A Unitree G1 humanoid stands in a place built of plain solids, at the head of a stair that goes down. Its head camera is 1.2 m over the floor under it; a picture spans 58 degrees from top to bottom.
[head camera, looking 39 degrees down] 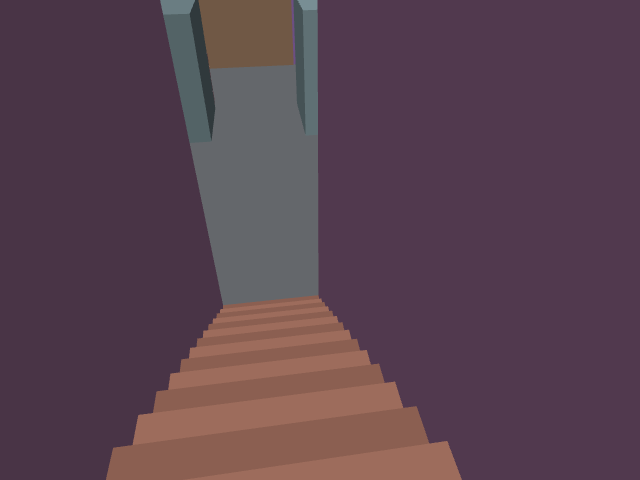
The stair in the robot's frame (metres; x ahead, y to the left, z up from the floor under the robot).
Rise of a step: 0.19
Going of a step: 0.23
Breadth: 1.16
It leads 8 degrees to the left of straight ahead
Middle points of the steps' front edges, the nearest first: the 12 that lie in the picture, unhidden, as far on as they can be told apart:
0.60 0.15 -0.19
0.83 0.19 -0.38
1.06 0.22 -0.56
1.29 0.25 -0.75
1.52 0.28 -0.94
1.75 0.32 -1.13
1.98 0.35 -1.32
2.21 0.38 -1.50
2.44 0.42 -1.69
2.67 0.45 -1.88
2.90 0.48 -2.07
3.13 0.52 -2.26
